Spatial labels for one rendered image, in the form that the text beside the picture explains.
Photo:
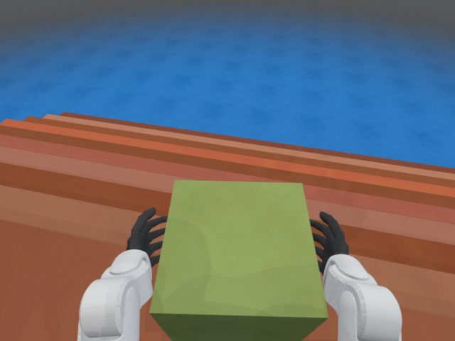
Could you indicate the carton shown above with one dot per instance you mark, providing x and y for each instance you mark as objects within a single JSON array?
[{"x": 238, "y": 263}]

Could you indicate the robot right hand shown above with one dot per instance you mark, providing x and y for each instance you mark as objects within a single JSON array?
[{"x": 333, "y": 244}]

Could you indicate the robot left hand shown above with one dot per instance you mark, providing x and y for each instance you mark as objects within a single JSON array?
[{"x": 141, "y": 237}]

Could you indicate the robot right forearm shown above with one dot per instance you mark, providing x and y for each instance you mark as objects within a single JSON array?
[{"x": 366, "y": 311}]

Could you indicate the robot left forearm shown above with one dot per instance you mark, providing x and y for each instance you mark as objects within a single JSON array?
[{"x": 110, "y": 307}]

